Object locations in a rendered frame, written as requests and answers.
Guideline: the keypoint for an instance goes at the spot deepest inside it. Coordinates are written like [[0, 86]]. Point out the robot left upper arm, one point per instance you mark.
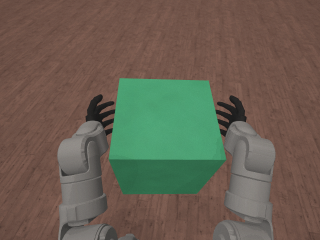
[[91, 232]]

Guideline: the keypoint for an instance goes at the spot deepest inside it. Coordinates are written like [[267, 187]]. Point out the left robot hand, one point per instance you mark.
[[93, 112]]

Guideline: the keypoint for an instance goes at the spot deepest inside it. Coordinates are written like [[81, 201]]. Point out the robot right upper arm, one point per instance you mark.
[[237, 230]]

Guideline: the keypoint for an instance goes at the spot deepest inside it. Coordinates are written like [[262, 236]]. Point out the robot right forearm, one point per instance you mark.
[[252, 167]]

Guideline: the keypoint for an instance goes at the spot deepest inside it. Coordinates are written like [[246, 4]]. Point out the right robot hand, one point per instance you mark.
[[238, 113]]

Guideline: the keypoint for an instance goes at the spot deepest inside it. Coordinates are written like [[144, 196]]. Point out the robot left forearm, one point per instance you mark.
[[80, 176]]

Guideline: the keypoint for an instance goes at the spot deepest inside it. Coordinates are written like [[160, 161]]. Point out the carton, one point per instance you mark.
[[166, 137]]

